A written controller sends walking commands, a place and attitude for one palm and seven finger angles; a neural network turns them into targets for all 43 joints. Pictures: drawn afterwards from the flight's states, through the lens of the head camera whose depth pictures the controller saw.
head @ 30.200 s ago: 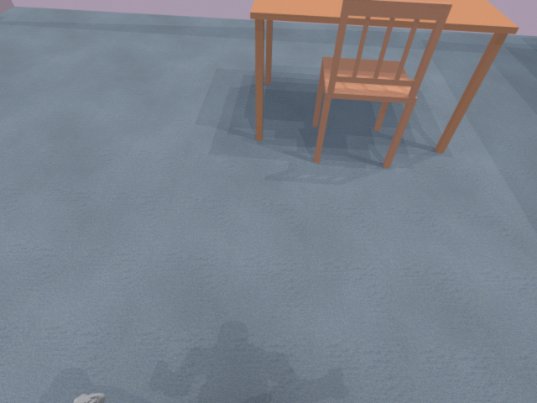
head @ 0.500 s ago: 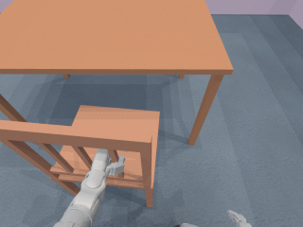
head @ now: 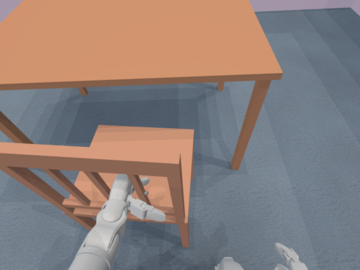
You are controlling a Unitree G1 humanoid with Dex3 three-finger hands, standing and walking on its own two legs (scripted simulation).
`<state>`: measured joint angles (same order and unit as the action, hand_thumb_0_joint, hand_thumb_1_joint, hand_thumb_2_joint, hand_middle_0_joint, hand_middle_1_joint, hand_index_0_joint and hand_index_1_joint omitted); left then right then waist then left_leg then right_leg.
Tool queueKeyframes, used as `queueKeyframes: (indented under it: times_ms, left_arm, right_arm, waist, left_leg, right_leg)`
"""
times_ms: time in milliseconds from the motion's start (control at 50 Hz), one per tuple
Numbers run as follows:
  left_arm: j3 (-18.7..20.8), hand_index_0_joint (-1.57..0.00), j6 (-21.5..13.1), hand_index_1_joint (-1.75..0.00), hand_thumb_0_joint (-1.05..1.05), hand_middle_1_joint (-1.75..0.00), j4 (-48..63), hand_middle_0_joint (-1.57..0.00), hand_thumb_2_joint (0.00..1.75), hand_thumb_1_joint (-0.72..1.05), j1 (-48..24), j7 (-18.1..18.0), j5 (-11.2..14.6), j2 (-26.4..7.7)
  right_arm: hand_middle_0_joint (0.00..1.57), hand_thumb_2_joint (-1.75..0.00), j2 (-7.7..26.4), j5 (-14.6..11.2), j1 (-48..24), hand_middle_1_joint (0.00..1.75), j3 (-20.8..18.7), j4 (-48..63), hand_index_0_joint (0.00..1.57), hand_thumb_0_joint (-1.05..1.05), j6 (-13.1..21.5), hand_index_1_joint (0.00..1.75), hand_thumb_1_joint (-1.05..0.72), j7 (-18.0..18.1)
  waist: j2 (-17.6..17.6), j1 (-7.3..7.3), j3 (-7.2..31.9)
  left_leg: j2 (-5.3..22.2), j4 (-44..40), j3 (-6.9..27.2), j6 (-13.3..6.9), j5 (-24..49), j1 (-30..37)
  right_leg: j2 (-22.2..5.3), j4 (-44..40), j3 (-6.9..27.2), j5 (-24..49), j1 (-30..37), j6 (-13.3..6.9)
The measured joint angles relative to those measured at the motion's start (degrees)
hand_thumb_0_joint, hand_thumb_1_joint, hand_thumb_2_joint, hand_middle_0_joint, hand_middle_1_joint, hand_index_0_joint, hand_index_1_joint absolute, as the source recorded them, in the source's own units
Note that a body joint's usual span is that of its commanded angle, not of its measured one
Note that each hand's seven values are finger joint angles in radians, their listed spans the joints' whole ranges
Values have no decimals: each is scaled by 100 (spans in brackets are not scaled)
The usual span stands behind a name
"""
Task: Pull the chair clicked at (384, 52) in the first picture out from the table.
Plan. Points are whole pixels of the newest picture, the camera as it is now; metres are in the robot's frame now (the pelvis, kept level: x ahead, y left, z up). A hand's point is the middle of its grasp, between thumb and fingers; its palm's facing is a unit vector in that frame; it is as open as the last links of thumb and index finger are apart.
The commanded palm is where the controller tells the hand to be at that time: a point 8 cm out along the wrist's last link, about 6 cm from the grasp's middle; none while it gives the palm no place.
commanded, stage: open the thumb and straighten the fingers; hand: left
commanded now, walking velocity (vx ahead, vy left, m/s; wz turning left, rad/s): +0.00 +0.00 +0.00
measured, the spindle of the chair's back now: (104, 189) +0.33 +0.21 -0.07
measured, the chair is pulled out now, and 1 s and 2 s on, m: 0.22 0.22 0.22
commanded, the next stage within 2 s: draw the fingers out of the gap in 0.20 s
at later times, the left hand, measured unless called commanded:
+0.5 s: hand (140, 206) +0.28 +0.10 -0.05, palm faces -0.08 -0.98 -0.17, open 17.4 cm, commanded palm +0.25 +0.15 -0.02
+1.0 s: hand (136, 246) +0.19 +0.10 -0.04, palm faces -0.08 -0.98 -0.16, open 17.5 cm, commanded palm +0.17 +0.14 -0.02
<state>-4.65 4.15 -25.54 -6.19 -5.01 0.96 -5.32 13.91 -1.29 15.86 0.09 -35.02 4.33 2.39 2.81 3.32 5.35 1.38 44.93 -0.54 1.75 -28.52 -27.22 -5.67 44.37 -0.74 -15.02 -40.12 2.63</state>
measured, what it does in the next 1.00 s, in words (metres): stands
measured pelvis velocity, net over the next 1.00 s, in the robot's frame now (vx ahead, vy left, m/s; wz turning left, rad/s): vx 0.01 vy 0.00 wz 0.04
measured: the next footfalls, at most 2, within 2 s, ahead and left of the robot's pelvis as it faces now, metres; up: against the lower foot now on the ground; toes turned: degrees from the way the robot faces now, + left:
none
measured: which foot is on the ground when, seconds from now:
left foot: down 0.00-1.00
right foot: down 0.00-1.00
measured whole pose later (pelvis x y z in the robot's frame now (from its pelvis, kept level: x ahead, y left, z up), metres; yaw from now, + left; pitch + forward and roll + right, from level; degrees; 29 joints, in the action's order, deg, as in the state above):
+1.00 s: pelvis +0.01 +0.00 -0.02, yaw +2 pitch +12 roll +0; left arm -12.5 11.0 10.9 28.5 -5.2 -2.9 -7.5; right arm 13.1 -0.9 14.1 1.8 -24.1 6.0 3.9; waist 2.8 2.3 8.3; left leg 1.3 56.2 2.5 1.7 -34.9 -33.7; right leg -6.6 54.1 -3.0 -21.0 -45.1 2.9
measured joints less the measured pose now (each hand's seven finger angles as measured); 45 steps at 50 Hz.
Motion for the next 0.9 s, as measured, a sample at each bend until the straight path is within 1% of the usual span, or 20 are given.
queueKeyframes:
  times_ms: [80, 160, 220, 280, 360, 460, 600, 760, 900]
  left_arm:
    - [67, -19, 94, -53, -1, -53, 100, -18, 21, -51, 54, 33, -39, -56]
    - [41, -10, 163, -29, -1, -29, 279, -10, 21, -52, 133, 72, -1, -107]
    - [39, -6, 206, -17, -1, -17, 360, -6, 20, -53, 143, 95, -2, -127]
    - [45, -4, 248, -10, -1, -10, 400, -4, 20, -53, 124, 111, -1, -145]
    - [164, -2, 261, -4, -1, -4, 477, -2, 20, -53, 211, 190, 16, -172]
    - [126, -1, 294, -1, -1, -2, 927, -1, 20, -53, 741, 272, 25, -242]
    - [-130, -1, 318, 0, -1, 0, 1785, -1, 20, -53, 1650, 203, -33, -284]
    - [-525, 0, 469, 0, -1, 0, 2558, -1, 20, -53, 2368, 75, -189, -198]
    - [-647, -1, 622, 0, -1, 0, 3190, -1, 20, -53, 2981, 9, -318, -206]
  right_arm:
    - [20, -90, -15, 5, -36, 30, 32, 89, 20, 1, -16, 30, -90, 18]
    - [20, -90, 19, -1, -69, 30, 25, 160, 20, 1, 7, 30, -90, 52]
    - [20, -90, 59, -3, -101, 30, 17, 186, 20, 1, 15, 30, -90, 81]
    - [20, -90, 97, -2, -130, 30, 0, 203, 20, 1, 16, 30, -90, 99]
    - [20, -90, 122, -5, -139, 30, -12, 253, 20, 1, -25, 30, -90, 98]
    - [20, -90, 142, -30, -97, 30, -34, 405, 20, 1, -58, 30, -90, 77]
    - [20, -90, 108, -23, -72, 30, -22, 532, 20, 1, 60, 30, -90, 124]
    - [20, -90, 14, 24, -159, 30, 84, 682, 20, 1, 191, 30, -90, 134]
    - [20, -90, -77, 30, -198, 30, 171, 937, 20, 1, 157, 30, -90, 134]
  waist:
    - [-9, -16, 19]
    - [0, -22, 9]
    - [-8, -18, 1]
    - [-18, -10, -2]
    - [-46, 11, 34]
    - [-35, 30, 67]
    - [-11, -7, 85]
    - [14, -57, 173]
    - [-14, -88, 253]
  left_leg:
    - [17, 90, 24, 28, -44, -84]
    - [35, 162, 78, 54, -76, -149]
    - [45, 203, 120, 72, -92, -189]
    - [53, 231, 147, 86, -104, -218]
    - [67, 252, 154, 100, -121, -250]
    - [85, 318, 162, 102, -177, -288]
    - [65, 475, 215, 76, -281, -336]
    - [13, 745, 267, 34, -427, -454]
    - [-2, 958, 279, 12, -546, -551]
  right_leg:
    - [9, 124, -18, -66, -96, -27]
    - [13, 197, -69, -114, -143, -50]
    - [12, 238, -110, -143, -166, -66]
    - [13, 267, -136, -164, -187, -78]
    - [25, 300, -144, -186, -225, -92]
    - [38, 352, -153, -232, -259, -90]
    - [3, 462, -192, -323, -262, -59]
    - [-63, 671, -217, -445, -333, -12]
    - [-82, 849, -211, -538, -419, 12]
